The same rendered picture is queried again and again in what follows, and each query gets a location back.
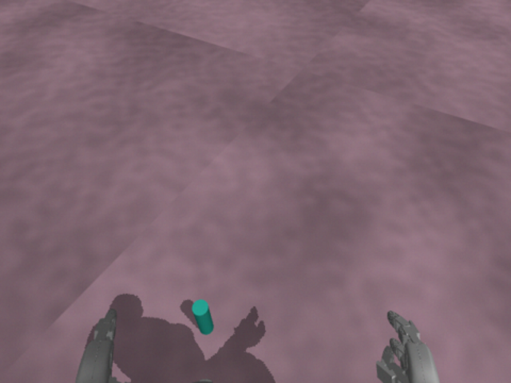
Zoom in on right robot hand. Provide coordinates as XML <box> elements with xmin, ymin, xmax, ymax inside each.
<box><xmin>376</xmin><ymin>311</ymin><xmax>440</xmax><ymax>383</ymax></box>

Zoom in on can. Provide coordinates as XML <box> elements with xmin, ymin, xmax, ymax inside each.
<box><xmin>192</xmin><ymin>299</ymin><xmax>214</xmax><ymax>334</ymax></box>

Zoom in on left robot hand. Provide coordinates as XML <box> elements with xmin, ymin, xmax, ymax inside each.
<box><xmin>75</xmin><ymin>309</ymin><xmax>130</xmax><ymax>383</ymax></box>

